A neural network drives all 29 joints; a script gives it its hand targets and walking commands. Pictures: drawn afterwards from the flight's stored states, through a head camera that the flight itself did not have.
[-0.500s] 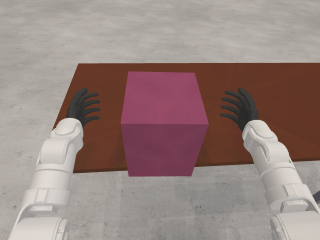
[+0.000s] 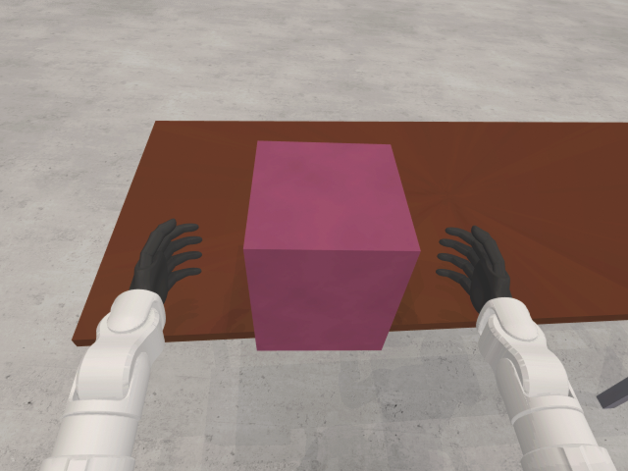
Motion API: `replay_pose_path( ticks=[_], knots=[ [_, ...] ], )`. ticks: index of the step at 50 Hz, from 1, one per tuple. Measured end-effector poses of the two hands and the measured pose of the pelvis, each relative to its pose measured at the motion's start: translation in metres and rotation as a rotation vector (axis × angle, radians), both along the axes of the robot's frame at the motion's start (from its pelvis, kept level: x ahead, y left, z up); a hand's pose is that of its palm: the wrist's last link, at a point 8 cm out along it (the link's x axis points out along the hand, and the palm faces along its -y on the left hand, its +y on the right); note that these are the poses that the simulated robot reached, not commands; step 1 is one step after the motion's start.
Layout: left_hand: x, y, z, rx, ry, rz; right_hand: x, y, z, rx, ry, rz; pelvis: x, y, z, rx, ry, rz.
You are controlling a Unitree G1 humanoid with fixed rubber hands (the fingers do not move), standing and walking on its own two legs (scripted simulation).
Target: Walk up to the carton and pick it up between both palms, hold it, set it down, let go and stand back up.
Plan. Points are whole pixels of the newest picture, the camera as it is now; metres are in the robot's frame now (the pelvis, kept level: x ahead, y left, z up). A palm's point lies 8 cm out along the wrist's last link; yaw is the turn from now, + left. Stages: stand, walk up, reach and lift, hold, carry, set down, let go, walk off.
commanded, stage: set down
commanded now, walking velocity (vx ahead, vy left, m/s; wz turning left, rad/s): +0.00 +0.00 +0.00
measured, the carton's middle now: (322, 250) +0.44 +0.00 +0.02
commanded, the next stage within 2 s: let go in 1.68 s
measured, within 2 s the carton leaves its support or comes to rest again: neither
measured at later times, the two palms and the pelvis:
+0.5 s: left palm (140, 377) +0.23 +0.22 +0.01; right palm (495, 377) +0.25 -0.21 +0.02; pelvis +0.02 -0.01 +0.00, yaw +1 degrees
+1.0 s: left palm (129, 424) +0.19 +0.23 -0.03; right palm (483, 418) +0.21 -0.21 -0.03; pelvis +0.02 +0.00 +0.00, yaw +0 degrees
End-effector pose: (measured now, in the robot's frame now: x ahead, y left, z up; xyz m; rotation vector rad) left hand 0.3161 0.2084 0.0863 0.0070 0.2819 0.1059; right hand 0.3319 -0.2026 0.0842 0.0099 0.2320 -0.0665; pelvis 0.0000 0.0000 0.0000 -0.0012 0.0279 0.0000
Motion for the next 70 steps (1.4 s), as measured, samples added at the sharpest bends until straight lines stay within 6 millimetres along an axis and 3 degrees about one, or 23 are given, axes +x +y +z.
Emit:
replay_pose_path(
  ticks=[13, 33, 46, 58, 70],
  knots=[
    [-0.052, 0.001, -0.044, 0.011, 0.065, 0.033, -0.056, -0.008, -0.031, 0.003, 0.015, -0.012, 0.010, -0.008, 0.001, 0.011, -0.024, -0.001],
    [-0.108, 0.009, -0.099, 0.037, 0.089, 0.018, -0.102, -0.006, -0.086, -0.025, 0.117, -0.005, 0.019, -0.007, -0.001, 0.012, -0.028, 0.012],
    [-0.116, 0.019, -0.108, 0.058, 0.194, 0.026, -0.109, -0.001, -0.102, -0.051, 0.200, 0.003, 0.022, 0.000, 0.000, 0.009, -0.038, 0.008],
    [-0.135, 0.020, -0.133, 0.072, 0.332, 0.031, -0.131, -0.008, -0.125, -0.093, 0.314, 0.007, 0.022, -0.001, 0.000, 0.009, -0.035, 0.005],
    [-0.145, 0.027, -0.150, 0.093, 0.433, 0.029, -0.140, -0.006, -0.145, -0.123, 0.387, 0.031, 0.023, -0.002, 0.000, 0.010, -0.037, 0.011]
  ],
)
